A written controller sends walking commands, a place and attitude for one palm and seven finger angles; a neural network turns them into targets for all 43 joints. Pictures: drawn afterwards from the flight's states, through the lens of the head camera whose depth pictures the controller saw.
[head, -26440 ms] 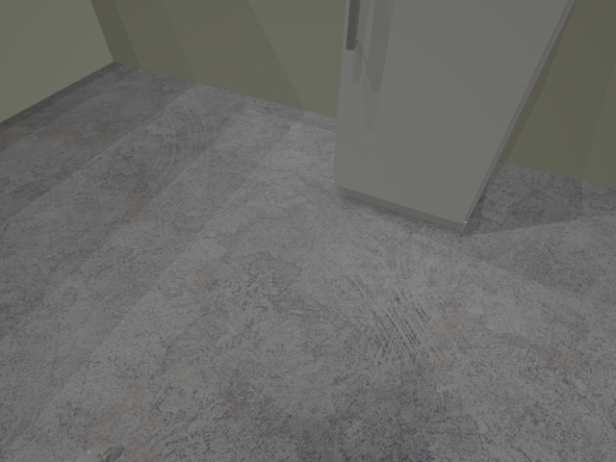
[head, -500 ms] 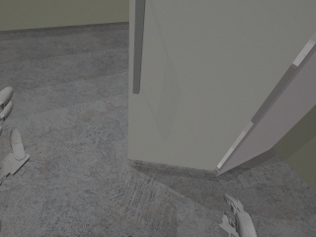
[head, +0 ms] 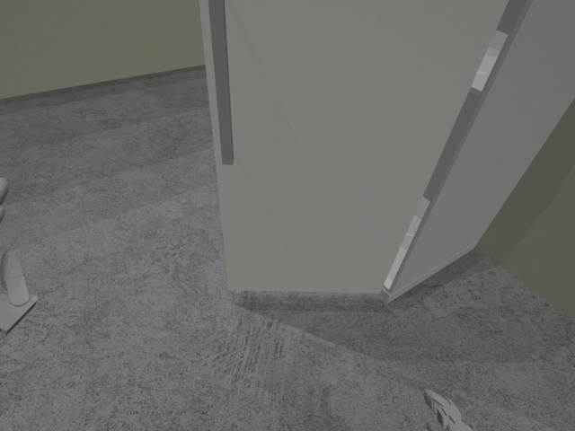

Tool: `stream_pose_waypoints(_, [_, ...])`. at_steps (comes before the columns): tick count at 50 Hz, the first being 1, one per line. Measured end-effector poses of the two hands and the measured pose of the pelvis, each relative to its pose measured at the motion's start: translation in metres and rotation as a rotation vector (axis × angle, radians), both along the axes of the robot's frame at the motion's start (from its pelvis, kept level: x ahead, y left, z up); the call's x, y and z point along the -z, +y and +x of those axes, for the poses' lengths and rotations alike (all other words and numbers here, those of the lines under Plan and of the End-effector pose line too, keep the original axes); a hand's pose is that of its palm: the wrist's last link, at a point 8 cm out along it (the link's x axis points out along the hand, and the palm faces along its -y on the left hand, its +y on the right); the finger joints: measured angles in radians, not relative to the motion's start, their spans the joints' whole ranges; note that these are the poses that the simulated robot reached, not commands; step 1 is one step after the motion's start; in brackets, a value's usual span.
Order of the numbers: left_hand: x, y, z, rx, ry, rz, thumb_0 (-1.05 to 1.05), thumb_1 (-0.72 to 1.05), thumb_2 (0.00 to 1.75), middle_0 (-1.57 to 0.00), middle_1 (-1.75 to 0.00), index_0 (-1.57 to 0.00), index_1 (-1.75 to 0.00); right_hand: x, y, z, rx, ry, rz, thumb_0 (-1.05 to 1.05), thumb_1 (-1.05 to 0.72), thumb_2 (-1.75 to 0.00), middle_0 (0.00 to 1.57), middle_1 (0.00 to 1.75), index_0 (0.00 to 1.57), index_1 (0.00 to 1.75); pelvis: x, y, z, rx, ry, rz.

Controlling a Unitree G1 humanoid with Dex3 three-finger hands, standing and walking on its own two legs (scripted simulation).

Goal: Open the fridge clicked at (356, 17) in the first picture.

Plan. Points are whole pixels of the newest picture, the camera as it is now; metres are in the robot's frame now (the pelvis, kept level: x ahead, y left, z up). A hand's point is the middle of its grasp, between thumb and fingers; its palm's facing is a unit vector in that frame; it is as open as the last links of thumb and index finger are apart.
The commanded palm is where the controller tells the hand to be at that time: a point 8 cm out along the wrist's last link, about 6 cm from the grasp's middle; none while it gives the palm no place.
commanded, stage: stop stepping back and stand still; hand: left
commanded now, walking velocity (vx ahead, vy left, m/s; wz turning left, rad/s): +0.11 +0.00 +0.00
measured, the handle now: (224, 82) +0.75 +0.15 +0.16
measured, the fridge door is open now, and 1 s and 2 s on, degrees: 58 58 58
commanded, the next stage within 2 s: let the arm hang, fingers relaxed in 0.48 s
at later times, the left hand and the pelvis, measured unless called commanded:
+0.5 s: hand (9, 297) +0.21 +0.29 +0.17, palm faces +0.44 -0.77 -0.46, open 7.4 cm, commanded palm +0.15 +0.32 +0.18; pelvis +0.01 +0.02 +0.00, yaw +0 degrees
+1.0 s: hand out of the picture -0.03 +0.20 -0.18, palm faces +0.02 -0.99 -0.15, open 7.2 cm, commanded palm none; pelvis +0.00 +0.02 +0.00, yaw +3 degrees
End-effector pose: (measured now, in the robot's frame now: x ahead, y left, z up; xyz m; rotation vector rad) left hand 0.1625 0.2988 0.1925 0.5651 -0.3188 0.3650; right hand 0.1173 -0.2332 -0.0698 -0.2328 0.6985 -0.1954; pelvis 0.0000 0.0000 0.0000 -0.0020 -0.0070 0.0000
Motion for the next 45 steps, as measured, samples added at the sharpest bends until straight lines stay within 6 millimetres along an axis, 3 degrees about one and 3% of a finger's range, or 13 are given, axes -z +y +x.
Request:
stream_pose_waypoints(4, [-0.004,-0.001,-0.014,-0.012,0.026,0.037,0.02,0.89,0.9,-0.21,-0.3,-0.21,-0.31,0.011,0.005,0.0,-0.026,0.027,0.037,0.01,-0.9,-0.89,0.2,0.3,0.21,0.3,0.002,-0.001,-0.006,0.004,0.002,-0.001])
stream_pose_waypoints(8, [0.006,0.009,-0.021,-0.079,0.022,-0.028,0.01,0.88,0.9,-0.21,-0.3,-0.21,-0.31,0.014,0.004,0.001,-0.043,0.066,0.029,0.01,-0.9,-0.89,0.2,0.3,0.21,0.3,0.0,0.002,-0.003,0.007,-0.005,0.013])
stream_pose_waypoints(15, [0.023,0.023,-0.01,-0.097,-0.013,-0.106,0.02,0.89,0.9,-0.21,-0.3,-0.21,-0.31,0.015,0.005,0.021,-0.039,0.04,-0.037,0.01,-0.9,-0.89,0.2,0.3,0.21,0.3,0.011,0.018,0.003,-0.017,-0.037,-0.002])
stream_pose_waypoints(24, [0.005,0.022,0.003,-0.046,0.014,-0.012,0.02,0.89,0.9,-0.21,-0.3,-0.21,-0.31,-0.002,0.032,0.05,-0.079,-0.047,0.029,0.01,-0.9,-0.89,0.2,0.3,0.2,0.3,0.003,0.019,0.006,-0.005,-0.002,-0.009])
stream_pose_waypoints(29, [0.011,0.023,0.004,-0.042,0.06,-0.033,0.02,0.89,0.9,-0.21,-0.3,-0.21,-0.31,-0.001,0.035,0.054,-0.078,-0.041,0.04,0.01,-0.9,-0.89,0.2,0.3,0.21,0.3,0.001,0.022,0.008,0.0,0.005,-0.012])
stream_pose_waypoints(30, [0.02,0.025,0.007,-0.036,0.094,-0.033,0.01,0.89,0.9,-0.21,-0.3,-0.21,-0.3,0.002,0.034,0.054,-0.094,-0.036,0.046,0.01,-0.9,-0.89,0.2,0.3,0.21,0.3,0.002,0.023,0.007,-0.007,0.011,-0.013])
stream_pose_waypoints(32, [0.062,0.031,0.018,-0.038,0.274,-0.082,0.01,0.89,0.9,-0.2,-0.3,-0.2,-0.3,0.015,0.029,0.055,-0.131,0.018,0.051,0.01,-0.9,-0.89,0.2,0.3,0.21,0.3,0.006,0.027,0.004,-0.022,0.021,-0.01])
stream_pose_waypoints(34, [0.123,0.035,0.022,-0.07,0.527,-0.168,0.0,0.89,0.9,-0.2,-0.3,-0.2,-0.3,0.03,0.02,0.052,-0.14,0.087,0.044,0.0,-0.9,-0.89,0.2,0.3,0.21,0.3,0.01,0.03,0.0,-0.03,0.024,-0.004])
stream_pose_waypoints(36, [0.185,0.03,0.009,-0.104,0.789,-0.253,0.0,0.9,0.9,-0.2,-0.3,-0.2,-0.3,0.04,0.011,0.045,-0.126,0.144,0.037,0.0,-0.9,-0.89,0.2,0.3,0.21,0.3,0.012,0.03,-0.004,-0.034,0.019,0.0])
stream_pose_waypoints(39, [0.262,0.007,-0.033,-0.127,1.12,-0.369,0.01,0.9,0.9,-0.2,-0.3,-0.2,-0.3,0.047,-0.001,0.023,-0.086,0.235,0.023,0.01,-0.9,-0.89,0.2,0.3,0.21,0.3,0.011,0.028,-0.006,-0.039,0.012,0.004])
stream_pose_waypoints(41, [0.3,-0.014,-0.067,-0.134,1.293,-0.45,0.01,0.9,0.9,-0.2,-0.29,-0.2,-0.3,0.05,-0.008,0.002,-0.058,0.314,0.004,0.0,-0.91,-0.89,0.2,0.3,0.21,0.3,0.01,0.026,-0.006,-0.042,0.006,0.004])
stream_pose_waypoints(43, [0.326,-0.035,-0.102,-0.138,1.438,-0.527,0.01,0.91,0.9,-0.2,-0.29,-0.2,-0.3,0.051,-0.012,-0.022,-0.029,0.406,-0.013,0.0,-0.91,-0.89,0.2,0.3,0.2,0.29,0.009,0.024,-0.006,-0.043,0.001,0.003])
stream_pose_waypoints(45, [0.341,-0.048,-0.133,-0.169,1.544,-0.588,0.02,0.92,0.9,-0.2,-0.3,-0.2,-0.3,0.052,-0.014,-0.048,-0.004,0.502,-0.023,0.0,-0.91,-0.89,0.2,0.3,0.2,0.29,0.006,0.023,-0.005,-0.044,-0.001,-0.003])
